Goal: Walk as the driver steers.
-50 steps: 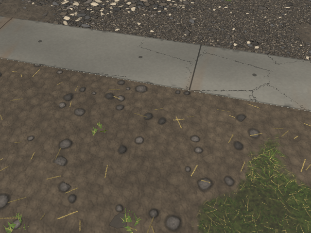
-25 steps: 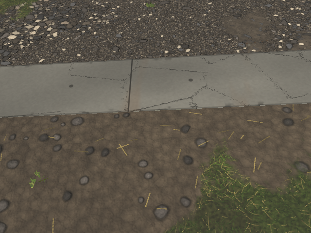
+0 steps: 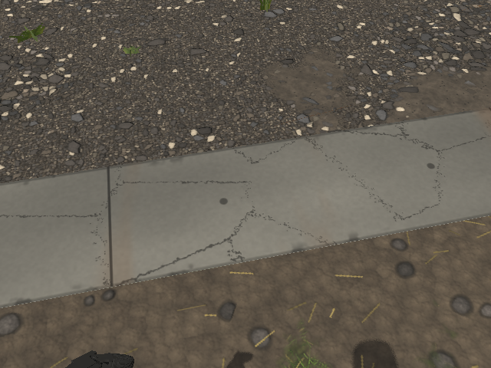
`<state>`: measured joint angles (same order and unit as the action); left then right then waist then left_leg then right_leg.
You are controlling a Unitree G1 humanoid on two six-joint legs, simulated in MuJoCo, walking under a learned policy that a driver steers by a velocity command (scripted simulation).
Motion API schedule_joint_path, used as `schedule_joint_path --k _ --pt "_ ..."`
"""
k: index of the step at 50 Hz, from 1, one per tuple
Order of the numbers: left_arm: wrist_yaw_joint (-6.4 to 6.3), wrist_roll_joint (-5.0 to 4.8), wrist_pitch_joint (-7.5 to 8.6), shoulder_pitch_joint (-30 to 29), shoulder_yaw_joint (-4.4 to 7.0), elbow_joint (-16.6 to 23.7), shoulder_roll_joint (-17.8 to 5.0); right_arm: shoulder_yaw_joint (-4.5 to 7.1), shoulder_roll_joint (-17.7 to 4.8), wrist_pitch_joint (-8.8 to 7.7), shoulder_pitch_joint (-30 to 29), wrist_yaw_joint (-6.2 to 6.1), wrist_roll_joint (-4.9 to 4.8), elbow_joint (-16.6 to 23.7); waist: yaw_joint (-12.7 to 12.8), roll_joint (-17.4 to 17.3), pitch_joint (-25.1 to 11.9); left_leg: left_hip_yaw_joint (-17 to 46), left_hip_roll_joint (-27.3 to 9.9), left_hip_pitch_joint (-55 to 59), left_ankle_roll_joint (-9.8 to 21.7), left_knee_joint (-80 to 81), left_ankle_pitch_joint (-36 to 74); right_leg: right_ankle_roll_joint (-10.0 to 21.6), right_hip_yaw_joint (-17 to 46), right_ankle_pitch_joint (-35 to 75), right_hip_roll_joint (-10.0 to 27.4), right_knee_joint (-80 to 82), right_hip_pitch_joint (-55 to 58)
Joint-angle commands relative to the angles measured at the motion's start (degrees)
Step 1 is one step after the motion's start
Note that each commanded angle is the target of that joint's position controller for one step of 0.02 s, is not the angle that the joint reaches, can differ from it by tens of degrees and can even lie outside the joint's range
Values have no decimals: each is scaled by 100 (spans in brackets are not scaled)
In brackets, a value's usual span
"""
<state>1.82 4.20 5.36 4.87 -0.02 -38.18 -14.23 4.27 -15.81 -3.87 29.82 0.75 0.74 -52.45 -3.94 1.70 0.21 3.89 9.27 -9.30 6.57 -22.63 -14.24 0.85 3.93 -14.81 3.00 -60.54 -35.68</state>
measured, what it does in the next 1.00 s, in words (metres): walks ahead, turning left: right foot, then left foot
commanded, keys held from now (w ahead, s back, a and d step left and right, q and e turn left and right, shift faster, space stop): w+q+shift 0.58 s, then w+e+shift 0.42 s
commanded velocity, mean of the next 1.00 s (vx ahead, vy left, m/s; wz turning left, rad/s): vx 1.00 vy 0.00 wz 0.45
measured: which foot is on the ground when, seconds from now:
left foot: down 0.00-0.18, up 0.20-0.62, down 0.64-1.00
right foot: up 0.00-0.18, down 0.20-0.62, up 0.64-1.00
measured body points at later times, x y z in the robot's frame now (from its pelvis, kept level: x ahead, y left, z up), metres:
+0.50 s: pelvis +0.44 +0.01 -0.01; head +0.47 +0.02 +0.44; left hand +0.27 +0.26 -0.13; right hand +0.78 -0.12 -0.06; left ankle +0.55 +0.16 -0.67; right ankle +0.34 -0.16 -0.74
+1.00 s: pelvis +0.84 +0.23 -0.02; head +0.87 +0.24 +0.43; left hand +0.89 +0.52 -0.13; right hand +0.94 -0.02 -0.15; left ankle +0.67 +0.17 -0.74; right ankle +1.11 +0.24 -0.68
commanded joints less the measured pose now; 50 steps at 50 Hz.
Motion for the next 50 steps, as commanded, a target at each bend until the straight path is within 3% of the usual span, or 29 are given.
schedule_joint_path --k 1,3,6,8,9,10,11,12,13,14,16,19,22,25,27,29,30,31,32,33,34,35,36,38,40,43,45,48,50 --pt "103 -115 21 -634 -73 688 -306 129 -697 -206 -729 -23 -25 686 387 -382 720 1859 -1270 -1605 918 1752 -32 -254 -225 870 83 1553 630" --pt "131 -212 26 -914 -104 742 -267 195 -866 -217 -634 27 -97 707 213 -425 600 1725 -1207 -1793 713 1794 736 -277 -382 1735 -134 2186 1560" --pt "21 -210 48 -965 -29 759 -487 238 -979 -177 -274 30 -157 627 81 -385 315 1811 -1333 -639 481 1071 2123 -217 -342 1699 -291 2857 1740" --pt "-108 -197 91 -207 123 550 -767 272 -1155 -141 -156 10 -128 554 435 -253 -350 1631 -1177 -156 254 -414 3597 -72 -444 907 -586 3232 2781" --pt "-205 -171 129 663 236 351 -980 296 -1239 -156 -294 38 -135 581 894 -218 -851 1481 -936 -657 136 -1682 3433 47 -261 692 -312 3150 3971" --pt "-354 -65 126 1894 421 250 -1492 189 -834 -219 -490 49 -149 759 1435 137 -1648 1105 -696 -1505 74 -3413 2022 278 923 -1104 939 3217 5289" --pt "-365 120 77 2093 509 192 -1828 -22 -42 -204 -70 -3 -391 1018 1110 1465 -2413 458 -259 -3074 -37 -5124 -1499 778 3751 -2807 2587 4066 6404" --pt "-333 -20 16 1746 551 129 -1577 -19 -420 -107 -349 -52 -250 1065 973 1371 -1964 219 -759 -3713 56 -5690 -907 916 4380 -3357 2432 4449 5791" --pt "-298 -79 14 1340 431 168 -993 25 -590 -35 -921 -25 -116 1050 985 690 -1110 102 -1014 -3870 55 -5603 -415 782 3295 -2688 2092 4435 5049" --pt "-253 -90 28 1228 369 63 -733 18 -527 7 -1235 47 -31 1084 912 219 -599 79 -1188 -3782 16 -5369 -192 704 2388 -1477 1845 4461 4405" --pt "-245 -123 83 1386 311 -228 -542 -6 -300 157 -1475 195 94 1200 681 335 -136 47 -1393 -3649 -62 -5183 -194 513 1229 -180 1474 4630 3703" --pt "-143 -301 218 1600 277 -580 -345 -107 -65 341 -2046 315 129 1605 482 433 126 -91 -1569 -4027 -87 -5089 27 392 220 1315 1421 4800 3514" --pt "-160 -292 293 1253 296 -669 -496 -185 -165 346 -2577 428 128 1973 216 402 407 -319 -1555 -3760 -76 -4232 981 234 -903 2079 1132 5175 3020" --pt "-195 -279 306 1351 352 -812 -835 -269 -244 345 -3139 551 113 2148 238 94 766 -1044 -1310 -2773 139 -2678 1573 115 -1737 2904 902 5500 2753" --pt "-241 -268 247 1723 396 -870 -1119 -260 -365 320 -3102 532 107 2059 196 98 568 -1538 -799 -2115 340 -2272 1409 39 -1984 5644 880 4830 3298" --pt "-327 -231 72 1700 495 -809 -1527 -147 -673 284 -2123 449 92 1785 -425 390 -114 -1555 -424 -971 534 -2161 917 26 -1938 7354 1098 3242 3627" --pt "-354 -214 -5 1549 503 -744 -1624 -54 -834 261 -1000 374 153 1426 -921 468 -609 -1185 -341 395 704 -1966 734 148 -1761 7375 1223 1954 3172" --pt "-334 -172 -39 1510 478 -741 -1551 101 -1062 269 14 235 185 1004 -1282 206 -997 -623 -415 1982 840 -1512 534 184 -1721 5824 995 204 2200" --pt "-240 -131 -22 1694 326 -619 -808 248 -1545 324 -354 87 114 935 -615 -1389 -900 768 -1447 2750 771 -1374 436 87 -1686 -869 -96 -2222 610" --pt "-239 -423 16 2423 221 -137 -754 287 -2019 342 -741 28 199 1341 -56 -1733 -2287 3777 -2973 3963 1684 -276 98 70 -436 -1404 -281 -3571 -792" --pt "-271 -415 81 1594 270 -161 -1137 288 -1629 348 -634 -53 157 1370 -463 -564 -1885 3766 -2825 3343 1514 465 -711 109 -132 -624 -97 -3469 -1136" --pt "-259 -460 81 1504 235 -206 -1031 205 -1371 268 -839 -113 167 1188 -132 -208 -768 3061 -2775 2172 1326 682 -671 148 -201 -336 136 -3056 -1146" --pt "-226 -366 35 1376 193 -285 -891 127 -1096 131 -1005 -98 184 1098 104 322 -314 2560 -2607 1149 1147 782 -434 172 -54 -240 342 -2535 -761" --pt "-98 -270 -231 1738 158 -574 -651 -15 -740 -117 -1213 -95 161 998 542 334 111 1556 -2327 -242 817 1139 -69 171 209 -141 523 -1876 124" --pt "13 -304 -381 1546 179 -617 -520 -67 -556 -289 -1130 -36 65 800 631 90 496 768 -2059 -532 480 1468 361 166 259 119 602 -1249 -14" --pt "68 -411 -378 680 155 -389 -355 -90 -477 -414 -912 63 15 647 425 -181 819 -494 -1612 -251 -48 1732 2178 292 -70 1238 437 -157 -514" --pt "122 -426 -300 289 122 -318 -283 -141 -395 -455 -909 54 -8 614 361 -202 750 -1159 -1357 -70 -252 1754 3155 397 -581 2000 238 681 -303" --pt "238 -422 -228 -211 57 -182 -190 -196 -488 -504 -605 -56 -50 449 238 -232 680 -1572 -1501 539 -471 1851 4717 620 -1202 2759 -82 1858 171" --pt "260 -384 -245 -25 89 -249 -366 -163 -763 -458 -616 -209 -18 428 429 -563 364 -1743 -1683 1307 -648 1273 6687 766 -1486 2607 -470 2200 539"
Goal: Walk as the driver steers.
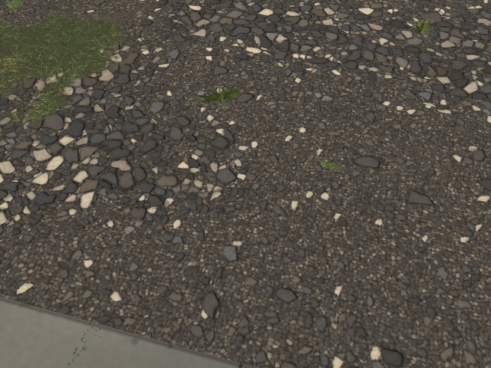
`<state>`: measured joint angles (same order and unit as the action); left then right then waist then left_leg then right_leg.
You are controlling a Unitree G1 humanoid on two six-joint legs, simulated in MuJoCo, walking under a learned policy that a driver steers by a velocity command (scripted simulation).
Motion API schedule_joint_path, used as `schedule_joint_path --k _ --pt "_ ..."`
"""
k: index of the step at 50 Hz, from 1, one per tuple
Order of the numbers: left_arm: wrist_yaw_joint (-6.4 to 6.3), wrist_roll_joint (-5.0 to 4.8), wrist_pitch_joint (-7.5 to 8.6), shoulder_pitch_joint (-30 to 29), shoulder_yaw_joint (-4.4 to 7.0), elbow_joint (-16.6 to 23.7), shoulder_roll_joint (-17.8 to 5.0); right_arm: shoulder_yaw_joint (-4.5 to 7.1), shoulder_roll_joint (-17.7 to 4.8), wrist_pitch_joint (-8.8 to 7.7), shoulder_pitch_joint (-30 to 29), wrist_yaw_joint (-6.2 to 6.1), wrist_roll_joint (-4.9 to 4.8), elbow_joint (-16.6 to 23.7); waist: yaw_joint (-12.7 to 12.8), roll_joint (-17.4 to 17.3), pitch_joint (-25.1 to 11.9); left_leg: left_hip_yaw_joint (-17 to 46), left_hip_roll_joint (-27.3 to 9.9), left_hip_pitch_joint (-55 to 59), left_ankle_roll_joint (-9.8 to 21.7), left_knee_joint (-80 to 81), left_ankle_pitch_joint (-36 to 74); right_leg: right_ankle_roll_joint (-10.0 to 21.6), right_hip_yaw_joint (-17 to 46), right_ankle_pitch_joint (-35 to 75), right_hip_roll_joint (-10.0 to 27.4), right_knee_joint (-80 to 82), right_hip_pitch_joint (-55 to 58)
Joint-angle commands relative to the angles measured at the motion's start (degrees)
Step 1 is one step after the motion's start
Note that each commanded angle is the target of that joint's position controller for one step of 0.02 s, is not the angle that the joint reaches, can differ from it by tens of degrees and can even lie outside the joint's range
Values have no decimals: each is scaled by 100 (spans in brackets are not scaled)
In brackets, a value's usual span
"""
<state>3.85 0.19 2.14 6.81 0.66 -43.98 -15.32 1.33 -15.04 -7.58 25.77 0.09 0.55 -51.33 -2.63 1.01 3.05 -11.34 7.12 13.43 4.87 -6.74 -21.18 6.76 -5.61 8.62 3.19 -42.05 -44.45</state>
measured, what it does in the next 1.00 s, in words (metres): walks ahead, turning right: right foot, then left foot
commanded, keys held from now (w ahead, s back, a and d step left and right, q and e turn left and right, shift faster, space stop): w+e+shift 0.68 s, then w+q+shift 0.06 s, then q+shift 0.26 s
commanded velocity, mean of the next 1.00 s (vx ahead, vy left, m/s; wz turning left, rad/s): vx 0.90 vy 0.00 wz -0.62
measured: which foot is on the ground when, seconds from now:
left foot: down 0.00-0.10, up 0.12-0.50, down 0.52-0.92, up 0.94-1.00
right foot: up 0.00-0.08, down 0.10-0.52, up 0.54-0.90, down 0.92-1.00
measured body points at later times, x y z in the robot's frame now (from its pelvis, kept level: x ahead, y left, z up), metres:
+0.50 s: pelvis +0.48 -0.04 +0.00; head +0.52 -0.06 +0.44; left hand +0.57 +0.26 -0.12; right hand +0.67 -0.33 -0.05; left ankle +0.70 +0.03 -0.72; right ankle +0.25 -0.04 -0.71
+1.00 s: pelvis +0.84 -0.24 +0.00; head +0.88 -0.28 +0.44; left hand +1.15 -0.23 -0.09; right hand +0.63 -0.39 -0.14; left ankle +0.77 -0.01 -0.61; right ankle +0.87 -0.37 -0.72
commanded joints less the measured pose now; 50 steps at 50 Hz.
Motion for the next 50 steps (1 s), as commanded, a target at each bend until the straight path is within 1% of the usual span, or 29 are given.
schedule_joint_path --k 1,3,4,5,6,7,8,10,12,15,18,21,23,25,26,27,28,29,30,34,38,40,43,45,46,47,48,49,50 --pt "45 32 45 78 66 246 -415 171 -1003 -11 -273 -239 41 333 504 -675 -151 -247 -1588 -652 -541 -848 8286 232 -615 -101 -701 403 1712" --pt "-23 44 -24 1672 262 -186 -875 271 -1307 210 -694 -367 161 467 1382 -876 -879 -175 -1815 -790 -559 -2960 9273 446 -533 -998 -1034 281 3257" --pt "-106 57 -44 2987 431 -550 -1161 326 -1439 307 -1172 -367 221 621 2050 -734 -1256 -53 -1808 -1599 -479 -4903 8548 752 -8 -1530 -888 530 4525" --pt "-221 -41 -74 3266 565 -695 -1318 278 -1132 314 -1466 -233 240 631 2095 79 -1006 -74 -900 -2842 -380 -7351 3712 1000 517 -1828 -571 794 5192" --pt "-255 28 -125 2723 590 -665 -1567 -23 -65 150 -1337 -132 298 1082 1094 1403 -705 576 -199 -5443 -524 -9226 -912 1513 2294 -530 164 202 6044" --pt "-290 81 -143 2368 629 -423 -1667 -113 -207 10 -1083 -67 113 1561 859 1271 -1655 1669 -270 -6551 -526 -9389 -816 2353 4764 -2642 1002 1878 6731" --pt "-331 95 -136 2094 590 -262 -1247 -116 -593 -113 -1372 -34 200 1533 816 57 -1007 1863 -653 -6610 -378 -8573 -144 2000 5116 -3804 1096 2899 5936" --pt "-343 62 -55 1688 502 -302 -975 -111 -683 -36 -1529 -13 332 1505 246 -777 -46 1747 -1042 -5946 -479 -7507 188 1527 4258 -3204 684 3111 4111" --pt "-362 25 120 1522 444 -246 -922 -175 -604 265 -1512 10 429 1544 -39 -799 297 1613 -1327 -5276 -717 -6632 152 1392 3504 -2749 203 3292 2787" --pt "-335 0 277 1557 510 -184 -1092 -262 -493 367 -2435 95 316 1978 204 -390 499 1192 -1377 -4657 -890 -4847 1189 1223 2769 -1568 -315 3511 1946" --pt "-285 -91 270 1876 594 -227 -1169 -330 -322 337 -3038 131 151 2187 679 -16 219 1039 -1076 -4234 -798 -3366 2556 824 2583 -258 -497 3227 2556" --pt "-307 -67 242 1986 660 -216 -1269 -286 -461 291 -3250 94 104 2318 852 241 -17 1138 -852 -3998 -663 -2562 2663 617 2782 595 -293 2811 3480" --pt "-351 -36 249 1771 703 -131 -1433 -147 -777 255 -2646 14 104 2153 534 253 -473 1213 -588 -2978 -565 -2196 2163 358 2860 1737 -271 1978 3810" --pt "-310 48 311 1191 734 13 -1645 137 -1332 205 -515 -160 78 1633 -688 186 -1590 1392 -847 -678 -405 -2457 1189 125 2676 1796 -507 -438 3202" --pt "-322 83 384 1065 524 194 -859 301 -1715 187 786 -284 240 1422 -1047 -653 -2375 2691 -2162 680 -284 -2435 -942 161 2228 -991 -820 -2414 2254" --pt "-304 -255 365 1863 293 587 -196 386 -2142 217 147 -236 412 1525 -118 -2744 -3076 6237 -3681 1504 329 -1023 -2134 -48 1562 -3838 -1284 -3889 622" --pt "-374 -70 235 1562 286 390 -715 407 -1612 281 -555 -190 344 1651 -141 -1729 -2312 6339 -3394 753 488 -732 -3326 55 1343 -3149 -677 -4219 -116" --pt "-325 70 164 993 348 386 -951 272 -1043 305 -890 -170 274 1673 -215 -898 -1468 5073 -3026 -66 377 -822 -2617 23 1166 -2652 -403 -3947 -156" --pt "-246 122 110 741 363 412 -943 215 -794 313 -895 -140 271 1516 -159 -328 -938 4117 -2780 -770 286 -833 -1341 -24 1089 -2463 -212 -3674 -8" --pt "9 207 -176 197 196 851 -394 127 -451 130 -366 -35 86 826 165 -615 -207 2159 -2379 -1652 -36 -502 833 -107 1023 -2346 244 -3360 -156" --pt "50 234 -91 -367 30 1233 -345 111 -574 -37 -459 65 123 619 459 -491 317 1169 -2026 -2446 144 29 2473 -166 1177 -1458 -80 -1765 115" --pt "114 214 59 -671 -87 1272 -213 102 -726 -31 -455 98 35 539 471 -305 541 647 -1757 -2993 128 137 4295 -201 395 -852 -317 -76 1304" --pt "80 320 202 -480 -88 988 -332 210 -1242 29 25 95 -83 176 493 -525 107 784 -1683 -2323 134 -489 5985 -114 -17 -582 -751 787 2760" --pt "-91 456 292 967 53 455 -676 213 -1357 105 68 14 -176 76 1202 -692 -707 837 -1493 -2261 -138 -2655 6203 57 377 112 -598 1442 4378" --pt "-214 595 329 1476 153 304 -1051 159 -1099 108 172 -1 -234 189 1313 -446 -1289 790 -1147 -3074 -275 -4154 3979 102 981 2003 361 1121 5591" --pt "-281 663 339 1622 227 455 -1443 13 -212 192 1039 -41 -323 327 787 987 -2721 915 -428 -4280 -399 -6950 -1677 792 2807 6227 2705 136 7243" --pt "-299 230 254 1771 309 567 -1333 152 -669 334 1055 -181 -367 333 931 429 -3692 1822 -444 -4465 -304 -7753 -1701 1055 3024 7001 2842 81 7349" --pt "-355 60 181 1173 307 637 -1138 195 -802 388 581 -194 -311 468 794 500 -3134 1632 -685 -4800 -342 -7530 -994 1007 2532 5119 2510 726 6495" --pt "-392 31 162 757 201 611 -684 199 -750 440 239 -161 -168 508 598 353 -2138 1413 -953 -5037 -377 -6965 -633 740 2059 3691 2056 1172 5624"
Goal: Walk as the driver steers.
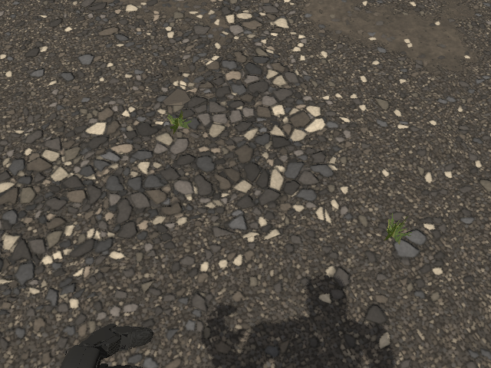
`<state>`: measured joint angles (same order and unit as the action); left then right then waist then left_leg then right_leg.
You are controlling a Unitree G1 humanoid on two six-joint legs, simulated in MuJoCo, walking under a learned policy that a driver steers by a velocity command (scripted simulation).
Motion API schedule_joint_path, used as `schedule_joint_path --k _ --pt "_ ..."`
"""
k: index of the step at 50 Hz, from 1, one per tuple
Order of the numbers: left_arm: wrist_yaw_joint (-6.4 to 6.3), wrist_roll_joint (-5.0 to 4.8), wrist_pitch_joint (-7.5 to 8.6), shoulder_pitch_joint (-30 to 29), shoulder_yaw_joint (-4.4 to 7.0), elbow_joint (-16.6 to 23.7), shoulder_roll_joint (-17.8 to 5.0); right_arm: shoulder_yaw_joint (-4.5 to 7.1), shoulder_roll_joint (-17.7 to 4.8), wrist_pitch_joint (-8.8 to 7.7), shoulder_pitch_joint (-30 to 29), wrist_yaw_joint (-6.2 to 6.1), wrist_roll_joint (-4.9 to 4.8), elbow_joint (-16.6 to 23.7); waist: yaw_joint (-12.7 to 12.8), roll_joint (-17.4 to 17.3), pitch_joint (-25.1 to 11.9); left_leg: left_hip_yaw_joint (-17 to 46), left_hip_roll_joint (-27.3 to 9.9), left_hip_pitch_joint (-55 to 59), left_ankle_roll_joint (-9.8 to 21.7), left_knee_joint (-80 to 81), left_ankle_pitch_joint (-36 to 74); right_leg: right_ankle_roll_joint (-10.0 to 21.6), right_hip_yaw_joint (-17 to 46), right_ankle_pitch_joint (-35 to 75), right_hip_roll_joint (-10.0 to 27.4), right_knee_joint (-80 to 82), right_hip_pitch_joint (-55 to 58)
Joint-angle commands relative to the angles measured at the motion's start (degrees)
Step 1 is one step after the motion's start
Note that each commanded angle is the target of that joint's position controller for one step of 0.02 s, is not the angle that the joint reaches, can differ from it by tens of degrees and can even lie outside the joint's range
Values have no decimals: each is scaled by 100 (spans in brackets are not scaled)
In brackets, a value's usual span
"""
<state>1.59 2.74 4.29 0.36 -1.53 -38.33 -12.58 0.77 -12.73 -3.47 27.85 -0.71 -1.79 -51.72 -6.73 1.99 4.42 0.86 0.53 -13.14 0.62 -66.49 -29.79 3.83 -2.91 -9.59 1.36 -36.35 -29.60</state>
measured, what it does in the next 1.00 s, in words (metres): walks ahead, turning left: left foot, then right foot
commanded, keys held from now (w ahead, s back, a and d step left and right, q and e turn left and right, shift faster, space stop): q+shift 0.52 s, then e+shift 0.44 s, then w+e+shift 0.04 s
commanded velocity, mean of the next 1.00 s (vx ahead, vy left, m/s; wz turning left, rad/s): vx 0.09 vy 0.00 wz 0.32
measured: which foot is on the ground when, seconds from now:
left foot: up 0.00-0.30, down 0.32-0.80, up 0.82-1.00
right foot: down 0.00-0.32, up 0.34-0.78, down 0.80-1.00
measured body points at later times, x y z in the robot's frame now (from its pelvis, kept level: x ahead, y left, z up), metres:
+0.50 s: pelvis +0.14 +0.06 +0.01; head +0.16 +0.10 +0.45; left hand +0.18 +0.36 -0.11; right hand +0.36 -0.16 -0.09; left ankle +0.20 +0.15 -0.72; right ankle +0.18 -0.09 -0.65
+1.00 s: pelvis +0.17 +0.04 +0.02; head +0.21 +0.02 +0.47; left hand +0.13 +0.33 -0.08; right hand +0.41 -0.16 -0.08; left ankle +0.13 +0.16 -0.66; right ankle +0.21 -0.04 -0.72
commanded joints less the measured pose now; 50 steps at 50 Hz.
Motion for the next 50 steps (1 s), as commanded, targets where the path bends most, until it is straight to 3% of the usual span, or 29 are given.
schedule_joint_path --k 1,2,3,6,8,10,14,15,16,17,18,19,20,21,23,26,28,34,36,39,40,41,42,43,44,45,48,49,50 --pt "-220 -206 -54 1245 349 -31 -703 272 -870 110 -122 -33 156 526 869 387 -1546 128 -370 -2462 -39 -698 366 866 1414 4904 1936 946 3488" --pt "-280 -218 -62 1242 330 -92 -622 292 -743 239 -29 21 249 486 711 434 -1148 65 -391 -2099 -143 -584 476 803 1033 4718 1820 1271 2705" --pt "-308 -213 -44 1254 335 -127 -601 312 -602 352 10 59 280 509 572 358 -1043 33 -390 -1825 -185 -468 541 804 785 4471 1797 1494 2256" --pt "-322 -198 31 863 403 -132 -655 339 -326 532 -252 90 309 787 248 471 -923 -79 -475 -1756 -197 52 1005 873 188 3752 1847 1846 1608" --pt "-308 -195 52 593 407 -132 -583 309 -251 573 -521 171 313 972 149 694 -821 -161 -597 -1370 -69 1089 1925 608 -435 3016 1604 1859 1244" --pt "-290 -192 53 563 456 -143 -649 318 -320 599 -783 279 299 1077 211 738 -814 -346 -506 -892 41 1895 2643 383 -810 2226 1508 1717 1112" --pt "-223 -260 -98 873 632 -192 -955 422 -636 641 -1199 329 340 1369 387 441 -675 -699 -258 -564 266 2620 2107 84 -887 1348 1866 865 1327" --pt "-217 -280 -164 952 658 -215 -985 456 -687 611 -1116 310 374 1377 342 276 -663 -721 -160 -359 363 2931 2037 -60 -981 1112 1809 361 1357" --pt "-197 -232 -256 1188 671 -273 -965 526 -837 534 -679 263 428 1230 207 -242 -788 -456 -59 154 510 3345 2177 -252 -1088 692 1559 -735 1234" --pt "-144 -129 -363 1518 652 -139 -857 672 -1552 453 -594 148 411 1273 340 -1857 -548 1447 -1159 386 865 4072 4735 -632 -1355 -1868 797 -2474 306" --pt "-183 -103 -537 1779 562 187 -654 813 -2150 464 -549 164 270 1445 562 -2259 -1328 3632 -2056 1175 1931 4487 5291 -857 -222 -3524 -151 -3654 -806" --pt "-237 -42 -586 1594 519 148 -786 864 -2074 511 -630 164 163 1601 347 -1447 -1600 3730 -2034 1239 2041 4944 3571 -834 427 -3141 20 -3899 -999" --pt "-263 -98 -570 1217 545 192 -868 786 -1796 571 -891 123 229 1614 374 -1061 -1172 3267 -1726 856 1881 5002 2393 -739 594 -2549 74 -3722 -1042" --pt "-292 -121 -535 984 550 170 -864 699 -1498 637 -1255 97 250 1616 546 -810 -734 2732 -1344 393 1562 5056 1975 -673 652 -1972 209 -3252 -931" --pt "-322 -45 -586 1049 569 90 -917 616 -1154 668 -1590 71 211 1732 668 -918 -740 2226 -906 -39 1254 4986 2359 -628 598 -1452 164 -2832 -387" --pt "-294 -103 -651 1038 513 83 -725 683 -1303 636 -1440 130 227 1717 629 -445 -984 2253 -747 79 1170 4847 2715 -644 668 -1396 -54 -2263 -167" --pt "-309 -149 -667 1213 499 -33 -688 656 -1247 626 -1430 118 265 1716 579 -490 -1114 2150 -865 210 1184 4861 2609 -617 578 -1304 -40 -2011 -93" --pt "-245 -201 -719 1311 432 -212 -546 335 -685 584 -1610 103 410 1556 478 -833 -1008 1771 -895 -435 1092 5205 1385 -363 310 -1283 -27 -899 1118" --pt "-196 -244 -710 1345 470 -227 -684 366 -919 591 -1619 51 414 1464 488 -873 -785 1768 -1017 -447 1102 5147 1219 -236 216 -1330 -193 -513 1292" --pt "-157 -228 -625 1601 493 -272 -709 397 -1098 605 -1709 -90 285 1395 687 -546 -530 1520 -1000 -509 846 4653 1497 35 298 -864 -339 815 1720" --pt "-156 -170 -571 1599 511 -207 -835 392 -1048 592 -1703 -129 260 1400 681 -178 -408 1264 -779 -598 606 4162 1529 194 1021 -674 -1 1446 1701" --pt "-161 -122 -505 1582 626 -99 -1354 350 -848 583 -1732 -141 242 1564 582 756 -400 463 6 -1102 256 3009 1161 571 2805 -192 1169 2110 1716" --pt "-137 -143 -511 1625 789 -148 -1720 341 -872 559 -2140 -162 261 1739 725 1291 71 -29 634 -1580 71 2259 277 1095 3769 1039 1802 2271 1275" --pt "-131 -161 -513 1844 807 -193 -1590 357 -914 558 -2201 -145 323 1743 770 769 -39 302 497 -1703 1 1352 83 1256 3682 1297 1671 2227 1442" --pt "-151 -214 -532 1735 813 -210 -1478 355 -840 563 -2127 -112 303 1674 653 405 -126 405 437 -1765 -51 984 314 1147 3223 1244 1337 2065 1527" --pt "-167 -218 -574 1501 822 -140 -1409 358 -816 562 -2051 -90 280 1618 554 273 -207 434 368 -1811 -112 877 558 926 2868 1183 976 1927 1652" --pt "-149 -268 -626 1546 855 -74 -1256 309 -712 558 -2110 -39 308 1635 674 357 -612 311 367 -1957 -279 1030 729 773 2632 1732 531 1627 2284" --pt "-134 -270 -640 1802 889 -119 -1255 276 -697 536 -2183 -6 331 1670 819 349 -869 282 336 -1928 -306 1303 726 811 2785 333 441 1804 2489" --pt "-106 -245 -650 1947 918 -122 -1276 256 -696 513 -2350 40 340 1726 968 480 -882 294 320 -1950 -312 1623 655 879 3090 -1422 409 2077 2558"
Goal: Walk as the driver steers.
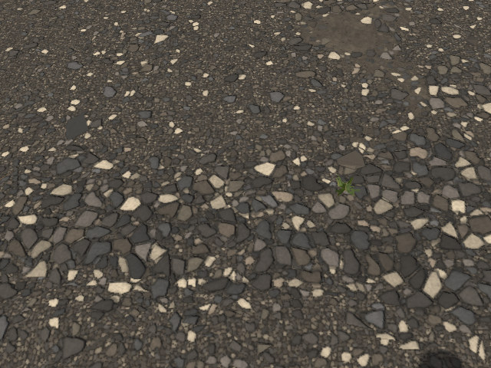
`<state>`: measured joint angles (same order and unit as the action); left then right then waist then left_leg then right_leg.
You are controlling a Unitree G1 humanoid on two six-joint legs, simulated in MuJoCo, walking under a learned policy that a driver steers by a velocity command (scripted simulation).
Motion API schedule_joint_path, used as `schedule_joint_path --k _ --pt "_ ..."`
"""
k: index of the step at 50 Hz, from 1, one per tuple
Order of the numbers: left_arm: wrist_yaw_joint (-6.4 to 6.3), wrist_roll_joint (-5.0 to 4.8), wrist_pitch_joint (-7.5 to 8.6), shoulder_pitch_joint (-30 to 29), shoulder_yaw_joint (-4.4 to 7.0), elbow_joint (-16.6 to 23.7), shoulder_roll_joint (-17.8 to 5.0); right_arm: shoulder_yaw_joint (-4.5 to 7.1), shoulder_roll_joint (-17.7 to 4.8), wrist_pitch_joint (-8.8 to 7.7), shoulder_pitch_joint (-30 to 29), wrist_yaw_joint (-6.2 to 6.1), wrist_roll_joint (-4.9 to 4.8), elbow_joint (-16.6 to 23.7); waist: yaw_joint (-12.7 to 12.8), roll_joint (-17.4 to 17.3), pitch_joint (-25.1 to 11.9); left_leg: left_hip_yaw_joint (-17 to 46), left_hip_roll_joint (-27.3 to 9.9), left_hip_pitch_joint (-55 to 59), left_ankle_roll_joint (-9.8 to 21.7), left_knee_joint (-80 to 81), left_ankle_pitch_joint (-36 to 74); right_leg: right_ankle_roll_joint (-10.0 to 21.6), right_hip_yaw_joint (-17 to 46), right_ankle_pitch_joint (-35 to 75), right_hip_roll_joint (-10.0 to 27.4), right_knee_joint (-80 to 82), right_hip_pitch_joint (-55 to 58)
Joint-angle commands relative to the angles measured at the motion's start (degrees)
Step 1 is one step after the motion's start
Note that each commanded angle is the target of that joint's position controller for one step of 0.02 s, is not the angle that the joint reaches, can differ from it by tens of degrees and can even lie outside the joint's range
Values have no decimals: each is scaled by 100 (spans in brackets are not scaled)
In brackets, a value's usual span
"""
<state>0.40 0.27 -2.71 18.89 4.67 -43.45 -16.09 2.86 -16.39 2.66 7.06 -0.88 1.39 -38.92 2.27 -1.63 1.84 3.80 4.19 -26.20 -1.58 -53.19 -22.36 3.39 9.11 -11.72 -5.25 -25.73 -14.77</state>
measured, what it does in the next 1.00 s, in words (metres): walks ahead: left foot, then right foot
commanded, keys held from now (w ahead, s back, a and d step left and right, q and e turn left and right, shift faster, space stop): w+e+shift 0.18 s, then e+shift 0.10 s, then q+shift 0.72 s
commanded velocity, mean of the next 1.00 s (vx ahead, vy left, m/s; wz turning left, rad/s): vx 0.21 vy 0.00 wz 0.05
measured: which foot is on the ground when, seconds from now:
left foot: up 0.00-0.14, down 0.16-0.52, up 0.54-0.92, down 0.94-1.00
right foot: down 0.00-0.16, up 0.18-0.50, down 0.52-0.92, up 0.94-1.00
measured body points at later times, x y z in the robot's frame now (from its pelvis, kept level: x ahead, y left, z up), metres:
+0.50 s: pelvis +0.12 -0.03 -0.01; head +0.17 -0.03 +0.43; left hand +0.42 +0.11 -0.10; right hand +0.00 -0.28 -0.14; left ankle +0.02 +0.13 -0.74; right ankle +0.19 -0.16 -0.74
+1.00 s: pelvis +0.18 -0.02 -0.02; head +0.21 +0.01 +0.42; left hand +0.28 +0.27 -0.15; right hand +0.37 -0.29 -0.09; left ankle +0.20 +0.05 -0.74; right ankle +0.18 -0.17 -0.70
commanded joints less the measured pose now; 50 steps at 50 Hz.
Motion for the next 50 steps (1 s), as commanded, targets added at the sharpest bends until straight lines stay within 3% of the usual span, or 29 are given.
schedule_joint_path --k 1,4,5,7,8,9,10,11,12,15,17,20,22,24,25,26,27,28,30,31,32,35,41,45,46,47,48,49,50 --pt "44 32 43 116 326 408 -985 45 -362 -127 -429 100 28 506 147 1046 -494 -14 -11 -649 -108 605 -230 982 2207 -2222 1098 1230 1012" --pt "93 67 75 -129 380 505 -1081 27 -387 -274 -557 88 -43 577 86 1017 -251 22 106 54 -109 1569 -442 920 2498 -2398 1005 1171 442" --pt "118 53 90 -439 389 604 -1089 23 -382 -334 -312 57 -95 518 -105 956 -248 20 167 737 -47 2055 -356 793 2423 -2191 866 1098 -61" --pt "109 52 115 -1298 371 865 -966 99 -553 -429 886 -114 -179 159 -914 675 -142 -182 43 2950 159 3681 686 194 1851 -2056 231 543 -1661" --pt "71 -9 176 -1228 304 914 -634 226 -1083 -484 1436 -222 -130 13 -1028 -107 -335 519 -902 4336 311 3914 168 -212 986 -2328 -295 -767 -2914" --pt "59 -55 252 -1039 101 1131 -90 306 -1651 -500 1216 -238 13 227 -844 -1194 -632 3033 -2758 4306 738 4387 -1992 -216 211 -2211 -563 -2499 -3703" --pt "75 112 294 -1302 132 1211 -564 323 -1552 -515 825 -228 164 225 -605 -445 -187 3409 -3090 3334 1109 4450 -2210 -206 35 -1315 244 -3106 -3882" --pt "150 177 302 -1343 211 1130 -813 200 -1093 -558 745 -189 145 234 -504 19 36 2824 -2734 3011 1129 4427 -1837 -192 -44 -1019 421 -3335 -3665" --pt "239 208 282 -1088 231 978 -812 133 -880 -602 715 -155 107 200 -391 -13 116 2082 -2335 2919 1028 4488 -1149 -249 -178 -842 484 -3517 -3502" --pt "450 258 152 -1039 147 977 -635 41 -649 -674 982 -72 34 46 -391 -381 285 508 -1731 2457 944 4246 1924 -383 -596 -407 645 -4129 -3155" --pt "457 214 191 -1333 31 1110 -414 42 -651 -722 1336 24 33 -155 -461 -407 236 135 -1628 2356 1019 3935 3884 -412 -534 -308 416 -3603 -2866" --pt "415 187 234 -1582 -157 1084 -108 23 -680 -674 1303 100 -38 -362 -414 -725 178 -290 -1316 1974 915 3706 4749 -368 -923 -44 259 -1904 -1758" --pt "337 191 256 -1826 -202 1080 -127 55 -786 -590 1625 137 -117 -602 -559 -911 81 -89 -1248 1984 886 3452 5376 -302 -1393 93 146 -1195 -1044" --pt "185 188 338 -1370 -168 907 -293 82 -880 -572 1755 127 -172 -744 -328 -830 -164 151 -1206 2092 764 2783 5923 -108 -1257 616 -8 -387 -155" --pt "88 250 419 -860 -120 769 -488 112 -971 -591 1615 116 -254 -716 25 -639 -430 94 -1059 1783 604 2088 5675 15 -1118 1422 166 227 770" --pt "-17 370 489 -173 -30 662 -907 68 -807 -635 1483 112 -298 -464 290 -220 -1125 117 -886 785 413 1033 3672 224 -267 3069 1316 -67 2328" --pt "-92 323 480 155 93 710 -1422 -101 -89 -581 2076 67 -409 -230 130 1414 -2464 -343 -214 -468 247 -972 -1492 1076 1354 6201 3523 -711 3999" --pt "-119 42 384 311 111 728 -1222 83 -730 -395 1963 -65 -265 -427 420 841 -2833 -43 -202 -270 308 -1710 -1618 1246 1133 6033 3315 -575 3196" --pt "-180 18 333 -673 -139 778 -466 150 -645 -262 1578 -34 -170 -401 -86 759 -1265 -159 -567 -587 268 -1656 -892 849 145 4123 2601 110 1794" --pt "-238 12 323 -909 -201 782 -309 177 -593 -176 1553 8 -104 -430 -230 923 -786 -217 -650 -503 178 -1517 -609 706 -192 3555 2370 406 1233" --pt "-294 12 303 -1013 -202 770 -304 187 -499 -71 1705 64 -33 -484 -355 1068 -566 -354 -632 -225 71 -1568 -404 683 -535 3187 2218 615 679" --pt "-308 100 342 -1215 -171 771 -318 194 -277 103 1682 165 -59 -358 -544 1050 -450 -511 -621 13 -34 -1383 -99 757 -1054 2257 2235 908 17" --pt "-249 195 361 -1216 -57 735 -558 176 -280 226 802 426 -49 198 -398 1114 -344 -752 -818 560 177 372 392 561 -1539 558 2497 821 -228" --pt "-109 95 264 -1014 62 696 -837 238 -378 181 590 446 -77 425 -369 761 -350 -1043 -593 1148 390 1536 293 161 -1812 12 2652 -31 -107" --pt "-64 94 214 -793 82 617 -798 286 -502 115 885 401 -31 310 -462 253 -418 -776 -503 1627 483 2115 609 -125 -2025 -475 2406 -794 -341" --pt "12 86 145 -540 45 646 -581 415 -1090 12 1179 277 29 273 -528 -1372 -218 980 -1505 1905 762 3401 1440 -552 -2527 -1729 1748 -2503 -1158" --pt "-26 114 56 -1006 -59 1181 -377 610 -1880 -24 1283 232 -15 423 -578 -2042 -118 3192 -2572 1944 1741 3676 2788 -843 -1722 -3017 673 -3563 -2583" --pt "-84 191 6 -1266 -44 1152 -579 622 -1673 -15 1508 209 -70 407 -795 -979 -372 2799 -2462 2209 1950 3601 2556 -809 -975 -2704 833 -4115 -2714" --pt "-103 118 26 -1234 -50 1116 -531 543 -1484 5 1248 164 -58 417 -619 -824 -265 2376 -2165 2043 1862 3529 2222 -740 -792 -2162 864 -4123 -2705"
